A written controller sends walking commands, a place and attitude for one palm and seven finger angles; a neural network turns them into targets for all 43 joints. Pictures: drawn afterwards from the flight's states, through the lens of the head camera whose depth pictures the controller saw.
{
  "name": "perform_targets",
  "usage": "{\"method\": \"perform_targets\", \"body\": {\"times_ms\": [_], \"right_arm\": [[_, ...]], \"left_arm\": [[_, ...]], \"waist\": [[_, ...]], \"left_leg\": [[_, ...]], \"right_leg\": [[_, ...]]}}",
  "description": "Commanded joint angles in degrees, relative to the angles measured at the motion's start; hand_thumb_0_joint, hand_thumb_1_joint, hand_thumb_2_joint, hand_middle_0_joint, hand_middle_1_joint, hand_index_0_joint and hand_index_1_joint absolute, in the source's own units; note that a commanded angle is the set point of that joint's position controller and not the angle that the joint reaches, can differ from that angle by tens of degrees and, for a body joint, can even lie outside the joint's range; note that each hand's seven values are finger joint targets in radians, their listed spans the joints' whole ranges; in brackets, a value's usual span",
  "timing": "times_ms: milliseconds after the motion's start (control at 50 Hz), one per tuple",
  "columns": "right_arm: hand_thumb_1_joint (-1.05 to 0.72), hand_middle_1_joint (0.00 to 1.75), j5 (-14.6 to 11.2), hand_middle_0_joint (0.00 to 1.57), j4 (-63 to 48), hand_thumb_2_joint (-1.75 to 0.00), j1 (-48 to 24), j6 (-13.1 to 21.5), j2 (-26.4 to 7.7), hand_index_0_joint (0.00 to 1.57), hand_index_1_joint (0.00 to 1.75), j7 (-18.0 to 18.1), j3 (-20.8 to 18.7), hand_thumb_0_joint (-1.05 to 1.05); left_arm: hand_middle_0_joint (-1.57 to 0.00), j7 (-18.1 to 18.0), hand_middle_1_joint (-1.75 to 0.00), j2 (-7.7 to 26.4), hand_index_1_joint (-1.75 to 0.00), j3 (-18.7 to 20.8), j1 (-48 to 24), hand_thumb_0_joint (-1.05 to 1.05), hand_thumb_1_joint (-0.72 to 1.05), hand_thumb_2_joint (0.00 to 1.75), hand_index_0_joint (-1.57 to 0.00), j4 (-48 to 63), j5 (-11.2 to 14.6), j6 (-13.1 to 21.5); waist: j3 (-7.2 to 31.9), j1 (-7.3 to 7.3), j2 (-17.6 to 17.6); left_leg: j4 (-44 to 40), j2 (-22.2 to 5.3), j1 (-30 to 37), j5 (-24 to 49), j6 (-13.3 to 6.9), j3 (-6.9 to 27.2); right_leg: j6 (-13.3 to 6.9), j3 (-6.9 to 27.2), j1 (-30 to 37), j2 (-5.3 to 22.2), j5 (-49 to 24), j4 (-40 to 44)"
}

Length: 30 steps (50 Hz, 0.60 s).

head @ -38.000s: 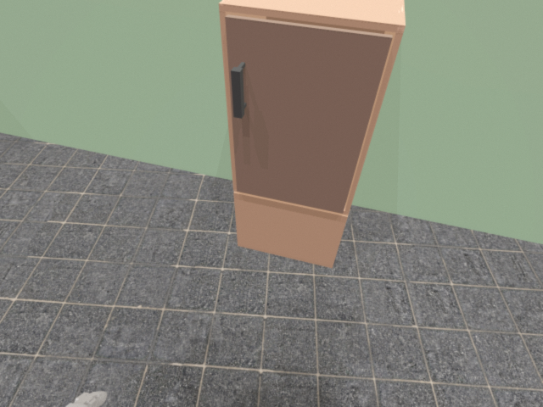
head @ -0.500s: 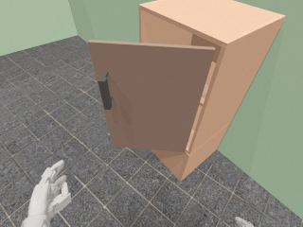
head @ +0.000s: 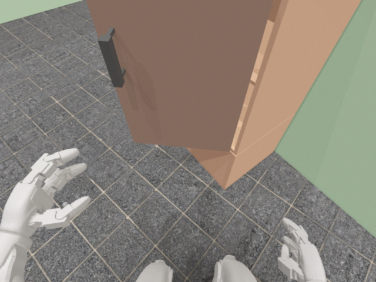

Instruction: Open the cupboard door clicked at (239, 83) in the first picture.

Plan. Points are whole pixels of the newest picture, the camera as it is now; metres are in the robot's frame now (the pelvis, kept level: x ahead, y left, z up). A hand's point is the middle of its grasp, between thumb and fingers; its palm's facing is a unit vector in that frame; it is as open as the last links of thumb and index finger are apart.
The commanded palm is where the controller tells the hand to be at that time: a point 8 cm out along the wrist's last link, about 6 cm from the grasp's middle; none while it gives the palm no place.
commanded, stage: raise the hand with hooked fingers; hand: left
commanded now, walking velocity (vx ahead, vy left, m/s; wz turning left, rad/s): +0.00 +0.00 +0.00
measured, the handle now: (115, 58) +0.60 +0.24 +0.12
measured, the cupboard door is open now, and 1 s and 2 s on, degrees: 46 46 46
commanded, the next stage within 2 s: move the hooked fingers beside the handle in 1.44 s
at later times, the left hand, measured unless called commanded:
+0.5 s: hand (40, 175) +0.27 +0.28 +0.11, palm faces +0.00 -1.00 -0.07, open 13.0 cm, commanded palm +0.24 +0.33 +0.10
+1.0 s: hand (24, 136) +0.33 +0.32 +0.14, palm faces +0.00 -1.00 -0.04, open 14.0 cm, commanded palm +0.29 +0.36 +0.14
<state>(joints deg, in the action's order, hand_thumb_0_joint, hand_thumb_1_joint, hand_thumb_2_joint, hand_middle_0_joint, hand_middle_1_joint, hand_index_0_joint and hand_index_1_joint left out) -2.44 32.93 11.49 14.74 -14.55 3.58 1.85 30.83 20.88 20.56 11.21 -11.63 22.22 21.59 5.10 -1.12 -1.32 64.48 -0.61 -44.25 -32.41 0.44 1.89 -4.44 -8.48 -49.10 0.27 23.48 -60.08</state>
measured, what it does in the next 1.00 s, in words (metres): shifts its weight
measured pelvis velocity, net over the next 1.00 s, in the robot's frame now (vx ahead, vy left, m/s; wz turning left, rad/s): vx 0.03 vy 0.05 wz -0.02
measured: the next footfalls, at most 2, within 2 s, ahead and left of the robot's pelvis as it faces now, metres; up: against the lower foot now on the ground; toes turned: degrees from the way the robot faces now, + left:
none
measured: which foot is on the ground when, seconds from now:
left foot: down 0.00-1.00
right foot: down 0.00-1.00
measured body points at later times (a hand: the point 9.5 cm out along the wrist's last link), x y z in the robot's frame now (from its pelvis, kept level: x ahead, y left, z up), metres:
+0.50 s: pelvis +0.01 +0.03 +0.03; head +0.05 +0.04 +0.48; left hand +0.27 +0.34 +0.11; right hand +0.17 -0.22 -0.04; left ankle +0.00 +0.12 -0.66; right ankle +0.07 -0.08 -0.66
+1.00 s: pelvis +0.03 +0.05 +0.05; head +0.06 +0.05 +0.50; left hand +0.32 +0.37 +0.15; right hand +0.18 -0.20 -0.03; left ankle +0.00 +0.12 -0.66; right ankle +0.07 -0.08 -0.66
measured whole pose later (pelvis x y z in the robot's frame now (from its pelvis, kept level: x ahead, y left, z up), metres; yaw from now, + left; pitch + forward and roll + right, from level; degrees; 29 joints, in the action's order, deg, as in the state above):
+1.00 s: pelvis +0.03 +0.05 +0.05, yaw -1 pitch +8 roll -2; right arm -2.3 32.5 16.8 12.1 -15.9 5.0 3.3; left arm 29.5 25.8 24.7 -5.5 -22.5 19.9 10.0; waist 4.3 -1.0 -1.4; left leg 46.8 1.4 -27.8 -26.7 -3.2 -0.9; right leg -0.3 -5.1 -32.7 1.0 17.3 -42.4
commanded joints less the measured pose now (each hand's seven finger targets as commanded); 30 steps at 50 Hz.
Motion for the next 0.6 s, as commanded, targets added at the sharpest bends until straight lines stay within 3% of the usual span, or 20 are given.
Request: {"method": "perform_targets", "body": {"times_ms": [0, 40, 80, 140, 180, 200, 240, 280, 340, 380, 440, 460, 540, 580], "right_arm": [[-0.90, 0.30, -0.7, 0.20, -10.6, -0.90, -0.1, 2.8, -8.5, 0.20, 0.30, 0.8, -3.8, 0.00], [-0.90, 0.30, -0.4, 0.20, -10.9, -0.90, 0.2, 2.9, -7.8, 0.20, 0.30, 0.4, -3.8, 0.00], [-0.90, 0.30, 0.0, 0.20, -10.9, -0.90, 0.4, 3.5, -7.7, 0.20, 0.30, 0.0, -3.8, 0.00], [-0.90, 0.30, -0.1, 0.20, -9.9, -0.90, 1.8, 3.9, -7.9, 0.20, 0.30, -0.2, -4.0, 0.00], [-0.90, 0.30, -0.3, 0.20, -9.6, -0.90, 2.2, 4.0, -8.9, 0.20, 0.30, 0.1, -3.9, 0.00], [-0.90, 0.30, -0.6, 0.20, -9.1, -0.90, 2.7, 3.9, -9.4, 0.20, 0.30, 0.4, -4.0, 0.00], [-0.90, 0.30, -0.9, 0.20, -9.3, -0.90, 2.7, 4.1, -9.9, 0.20, 0.30, 0.9, -4.0, 0.00], [-0.90, 0.30, -0.6, 0.20, -9.4, -0.90, 2.6, 4.2, -10.1, 0.20, 0.30, 1.4, -3.8, 0.00], [-0.90, 0.30, -0.5, 0.20, -9.2, -0.90, 2.5, 4.6, -9.3, 0.20, 0.30, 1.7, -3.6, 0.00], [-0.90, 0.30, 0.0, 0.20, -9.5, -0.90, 2.6, 4.7, -9.3, 0.20, 0.30, 1.5, -3.0, 0.00], [-0.90, 0.30, -0.2, 0.20, -9.1, -0.90, 2.8, 4.1, -9.3, 0.20, 0.30, 1.4, -2.8, 0.00], [-0.90, 0.30, -0.4, 0.20, -9.1, -0.90, 2.6, 4.0, -9.4, 0.20, 0.30, 1.3, -2.8, 0.00], [-0.90, 0.30, -0.7, 0.20, -9.6, -0.90, 3.0, 2.8, -10.1, 0.20, 0.30, 1.6, -2.6, 0.00], [-0.90, 0.30, -0.6, 0.20, -10.0, -0.90, 2.9, 2.8, -10.0, 0.20, 0.30, 1.6, -2.4, 0.00]], "left_arm": [[-0.26, 0.3, -0.81, 14.3, -0.81, 11.9, 0.9, 0.00, 0.11, 0.56, -0.26, 6.1, 4.3, -3.4], [-0.26, -2.1, -0.84, 14.3, -0.84, 13.8, 0.8, 0.00, 0.06, 0.54, -0.26, 7.8, 5.2, -1.2], [-0.26, -3.7, -0.87, 13.5, -0.87, 12.9, -1.2, 0.00, 0.01, 0.52, -0.26, 10.3, 5.0, 1.8], [-0.27, -4.1, -0.92, 10.2, -0.92, 8.4, -2.2, 0.00, -0.06, 0.49, -0.27, 9.1, 3.2, 4.3], [-0.27, -2.6, -0.94, 9.9, -0.94, 6.0, -5.1, 0.00, -0.10, 0.47, -0.27, 6.4, 2.6, 3.6], [-0.27, -1.9, -0.96, 10.8, -0.96, 5.7, -6.5, 0.00, -0.13, 0.46, -0.27, 6.0, 2.0, 3.4], [-0.28, -1.1, -0.99, 12.9, -0.99, 6.0, -8.2, 0.00, -0.17, 0.44, -0.28, 6.0, 1.3, 2.4], [-0.28, -1.1, -1.02, 15.8, -1.02, 7.8, -12.1, 0.00, -0.22, 0.42, -0.28, 8.0, 1.6, 1.7], [-0.29, -2.9, -1.07, 16.7, -1.07, 9.4, -13.0, 0.00, -0.29, 0.39, -0.29, 12.4, 1.3, 2.4], [-0.29, -4.2, -1.10, 17.2, -1.10, 10.2, -12.6, 0.00, -0.34, 0.37, -0.29, 12.1, 1.5, 2.1], [-0.29, -4.9, -1.14, 14.1, -1.14, 8.5, -11.3, 0.00, -0.41, 0.34, -0.29, 7.7, 1.2, 0.3], [-0.29, -4.8, -1.15, 13.0, -1.15, 7.5, -11.0, 0.00, -0.43, 0.33, -0.29, 6.3, 1.0, -0.8], [-0.30, -2.7, -1.20, 12.9, -1.20, 5.8, -14.7, 0.00, -0.50, 0.30, -0.30, 2.7, 0.1, -5.6], [-0.30, -2.1, -1.20, 13.2, -1.20, 5.1, -17.9, 0.00, -0.50, 0.30, -0.30, 4.3, -0.1, -6.4]], "waist": [[15.5, -1.01, 3.5], [15.2, -1.35, 5.7], [14.3, -1.48, 2.9], [12.7, 0.35, 0.7], [9.2, 1.74, 1.4], [9.4, 2.21, 1.3], [9.4, 1.85, -0.6], [10.2, 1.44, -1.4], [14.2, 0.15, -5.6], [13.0, -0.34, -5.9], [10.3, 0.28, -3.7], [9.3, 0.27, -4.4], [7.9, 0.87, -1.6], [7.9, 0.51, -4.4]], "left_leg": [[-10.4, 1.5, -4.5, 16.4, -1.7, -1.1], [-11.1, 1.4, -5.2, 16.2, -1.4, -0.7], [-11.9, 1.4, -4.0, 16.6, -1.3, -0.8], [-13.4, 1.6, -1.5, 15.4, -1.7, -1.7], [-13.2, 1.5, -2.2, 12.7, -2.0, -1.6], [-13.9, 1.5, -1.2, 11.5, -2.2, -1.7], [-15.4, 1.5, -0.1, 10.4, -2.3, -1.4], [-16.4, 1.3, 2.1, 11.4, -2.4, -0.9], [-19.3, 1.2, 7.3, 14.9, -2.1, 0.0], [-20.2, 1.1, 8.4, 17.3, -1.7, 0.5], [-21.9, 0.8, 9.2, 18.3, -1.1, 0.9], [-22.3, 0.9, 9.3, 18.2, -1.0, 0.8], [-23.7, 0.7, 10.2, 19.0, -0.7, 1.2], [-24.0, 0.7, 12.5, 22.6, -0.1, 1.6]], "right_leg": [[4.7, 15.8, 27.4, 3.1, -2.9, 16.5], [5.2, 16.2, 28.5, 3.4, -3.7, 17.0], [4.4, 15.8, 27.3, 2.7, -2.9, 16.5], [4.4, 14.0, 23.8, 2.0, 0.0, 17.0], [4.3, 14.7, 21.6, 1.9, 4.8, 18.5], [4.3, 14.4, 21.0, 1.9, 6.4, 19.2], [4.0, 13.8, 21.0, 2.0, 8.6, 19.9], [3.5, 12.8, 21.8, 1.3, 7.1, 19.4], [3.1, 9.4, 23.8, 0.5, -0.3, 17.2], [2.5, 7.6, 24.0, -0.5, -4.3, 16.1], [2.9, 5.8, 23.2, -0.5, -7.2, 16.0], [2.9, 5.7, 22.7, -0.5, -7.5, 16.3], [2.9, 5.0, 22.6, -0.6, -9.1, 17.3], [2.3, 4.8, 22.9, -1.0, -11.8, 16.8]]}}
